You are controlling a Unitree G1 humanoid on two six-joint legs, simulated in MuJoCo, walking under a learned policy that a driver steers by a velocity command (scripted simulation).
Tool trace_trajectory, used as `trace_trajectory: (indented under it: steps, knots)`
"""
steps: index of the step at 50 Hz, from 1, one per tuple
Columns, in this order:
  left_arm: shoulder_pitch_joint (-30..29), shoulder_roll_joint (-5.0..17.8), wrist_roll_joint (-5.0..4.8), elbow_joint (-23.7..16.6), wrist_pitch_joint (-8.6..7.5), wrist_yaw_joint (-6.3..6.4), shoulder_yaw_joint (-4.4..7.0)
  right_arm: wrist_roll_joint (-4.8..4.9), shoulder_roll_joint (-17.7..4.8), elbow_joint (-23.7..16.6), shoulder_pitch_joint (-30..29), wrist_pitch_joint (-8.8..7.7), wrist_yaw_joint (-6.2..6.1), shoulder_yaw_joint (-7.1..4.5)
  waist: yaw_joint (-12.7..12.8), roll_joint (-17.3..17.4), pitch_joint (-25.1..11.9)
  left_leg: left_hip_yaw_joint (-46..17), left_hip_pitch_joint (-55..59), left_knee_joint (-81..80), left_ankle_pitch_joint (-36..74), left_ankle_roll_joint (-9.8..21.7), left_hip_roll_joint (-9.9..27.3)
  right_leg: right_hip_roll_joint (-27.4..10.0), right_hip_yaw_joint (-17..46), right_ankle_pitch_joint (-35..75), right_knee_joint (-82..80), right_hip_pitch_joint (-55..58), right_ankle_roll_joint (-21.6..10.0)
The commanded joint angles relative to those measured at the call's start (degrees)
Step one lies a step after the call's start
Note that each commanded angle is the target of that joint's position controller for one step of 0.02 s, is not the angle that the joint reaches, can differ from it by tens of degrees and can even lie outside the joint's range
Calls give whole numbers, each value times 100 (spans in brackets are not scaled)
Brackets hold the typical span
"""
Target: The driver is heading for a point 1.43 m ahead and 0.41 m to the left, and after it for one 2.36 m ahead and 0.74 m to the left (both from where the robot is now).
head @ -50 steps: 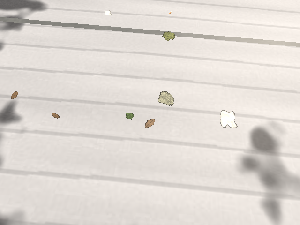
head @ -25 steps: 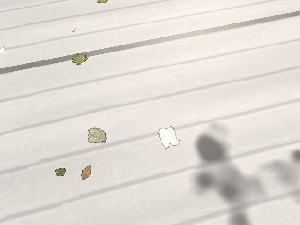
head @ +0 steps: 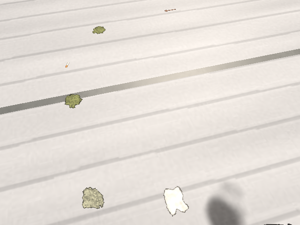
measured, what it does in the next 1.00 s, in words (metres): walks ahead, turning left: right foot, then left foot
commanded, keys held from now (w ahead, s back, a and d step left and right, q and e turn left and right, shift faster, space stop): w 0.36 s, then w+q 0.64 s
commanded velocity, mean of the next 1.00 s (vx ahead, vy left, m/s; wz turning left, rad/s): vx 0.50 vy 0.00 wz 0.24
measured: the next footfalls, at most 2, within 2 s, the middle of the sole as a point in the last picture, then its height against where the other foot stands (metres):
right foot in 0.48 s outside the picture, level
left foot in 1.00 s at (127, 173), level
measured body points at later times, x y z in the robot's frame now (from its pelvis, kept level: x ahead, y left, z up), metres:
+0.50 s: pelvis +0.29 -0.02 +0.00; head +0.33 -0.03 +0.45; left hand +0.51 +0.21 -0.07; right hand +0.27 -0.31 -0.14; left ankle +0.12 +0.10 -0.71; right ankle +0.42 -0.13 -0.72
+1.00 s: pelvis +0.56 +0.03 +0.00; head +0.58 +0.05 +0.45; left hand +0.49 +0.31 -0.14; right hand +0.82 -0.15 -0.09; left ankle +0.65 +0.15 -0.72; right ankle +0.42 -0.14 -0.72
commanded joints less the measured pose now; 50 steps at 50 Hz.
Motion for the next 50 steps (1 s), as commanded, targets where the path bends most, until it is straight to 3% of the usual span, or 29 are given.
trace_trajectory:
  steps: [1,2,3,4,6,8,14,17,20,22,23,24,25,26,27,28,29,30,33,36,39,42,45,48,49,50]
  knots:
    - [23,692,-150,-542,-290,-67,62,112,-1007,230,1847,24,-39,-277,-900,1111,-1493,-3910,4496,-1512,-1966,1287,2089,-81,489,-356,3508,-3833,-58]
    - [-413,729,-191,-661,-335,-71,53,64,-849,113,1409,52,-64,-230,-787,661,-900,-3171,3657,-1633,-1842,1078,1879,-408,259,161,3333,-3866,-118]
    - [-654,691,-116,-715,-344,-57,64,4,-729,73,1065,63,-64,-181,-619,400,-397,-2625,2807,-1831,-1326,1007,1673,-637,109,569,2905,-3733,-102]
    - [-612,674,-46,-681,-300,-39,105,-64,-567,39,880,34,-62,-120,-429,464,-250,-2240,2298,-1987,-855,916,1470,-837,135,860,2552,-3394,-98]
    - [-346,444,-20,-589,-197,-30,76,-62,-584,74,825,5,-56,-113,-249,593,-241,-1825,1836,-2248,-286,973,1326,-944,72,1071,2234,-2987,-9]
    - [-507,353,11,-648,-142,-9,52,-29,-739,153,904,-23,-90,-145,-220,522,-122,-1464,1702,-2438,221,1058,1298,-1010,-12,1397,1803,-3154,132]
    - [-1666,125,19,-920,-236,-82,-52,61,-936,369,1373,60,-223,-180,-579,368,75,-596,1909,-2544,796,792,958,-802,-327,3245,-396,-3074,276]
    - [-2168,124,-33,-1070,-272,-166,-80,101,-982,548,1752,132,-232,-192,-771,363,202,-636,2381,-2415,708,793,1146,-675,-368,3373,-932,-3105,237]
    - [-2438,244,-36,-1236,-328,-261,-57,133,-1012,673,1931,253,-259,-221,-717,394,280,-879,2971,-2007,1084,724,1441,-596,-255,2828,-1280,-3194,76]
    - [-2052,440,-27,-1159,-372,-276,18,141,-1122,659,1818,313,-289,-264,-419,519,71,-1019,3108,-1533,1825,626,1490,-439,-309,2392,-1440,-2570,-46]
    - [-1435,613,-10,-986,-394,-251,115,146,-1130,620,1664,337,-296,-260,-46,509,-290,-900,2961,-877,2551,509,1299,-297,-450,2420,-1621,-1644,-171]
    - [-474,931,47,-731,-402,-195,255,87,-925,547,1635,334,-295,-179,364,386,-1029,-710,2300,298,2338,329,964,-548,-272,2601,-1374,-54,-390]
    - [322,1494,171,-620,-380,-139,391,5,-350,370,2079,259,-265,-5,395,-650,-2052,-315,279,2460,356,-50,226,-2014,1600,2342,-1255,2337,-1039]
    - [508,1277,90,-525,-322,-146,339,98,-223,445,2347,160,-241,56,358,-1630,-2692,-692,-886,3746,-2791,-185,-231,-2712,3485,1423,-2056,2962,-1524]
    - [194,846,55,-577,-307,-131,200,255,-864,395,1921,112,-226,-121,428,-1013,-1860,-1020,-1399,4244,-2631,-130,136,-2498,2975,821,-2287,2314,-1253]
    - [-197,659,54,-624,-305,-103,140,295,-926,259,1483,100,-230,-152,333,-773,-1150,-847,-1544,4221,-2134,-97,409,-2305,2176,881,-2442,1524,-1039]
    - [-576,508,70,-615,-325,-111,89,246,-849,228,1291,126,-252,-162,162,-487,-674,-775,-1375,3944,-1707,-120,604,-2087,1613,1184,-2706,732,-938]
    - [-851,341,94,-616,-367,-122,44,194,-789,253,1321,199,-273,-209,-30,-555,-415,-823,-1110,3659,-1396,-135,774,-1897,1126,1494,-2929,194,-849]
    - [-1141,337,126,-512,-459,-132,70,196,-419,235,1503,428,-274,-189,-326,-520,-124,-802,-719,3394,-991,-230,904,-1772,255,2177,-3380,-546,-866]
    - [-1066,497,163,-376,-479,-67,135,141,-380,41,1197,499,-264,-208,-344,-323,31,-857,-1099,2775,-261,-322,924,-1742,-378,2682,-3507,-470,-893]
    - [-1002,623,146,-300,-434,-2,168,117,-288,-117,750,446,-150,-169,-221,-249,133,-594,-965,1684,632,-313,840,-1569,-1005,2896,-3548,-366,-766]
    - [-728,770,79,-188,-360,42,219,100,-208,-367,125,429,-40,-109,26,-120,314,-271,-959,956,860,-231,755,-1681,-1317,2972,-3523,0,-723]
    - [-515,889,-20,-73,-229,44,277,109,-280,-614,-208,446,49,-116,84,-145,411,-105,-1133,581,422,-56,661,-1884,-1468,3443,-3201,706,-627]
    - [-655,1113,-102,-107,-91,73,347,115,-541,-697,159,481,91,-252,-280,-390,18,345,-318,535,-463,258,184,-1920,-1683,5890,-2119,1051,-439]
    - [-753,1155,-124,-132,-36,79,354,141,-735,-573,778,492,79,-372,-656,-392,-320,494,487,407,-561,417,-81,-1810,-1791,6517,-1211,934,-337]
    - [-785,1072,-118,-160,-19,86,308,161,-1085,-317,1736,508,6,-577,-1141,-224,-817,421,1948,57,-250,639,-322,-1556,-1912,6141,115,305,-117]
Over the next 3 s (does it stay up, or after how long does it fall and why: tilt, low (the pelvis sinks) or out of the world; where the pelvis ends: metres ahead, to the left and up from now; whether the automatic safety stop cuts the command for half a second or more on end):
stays up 1.57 0.52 0.02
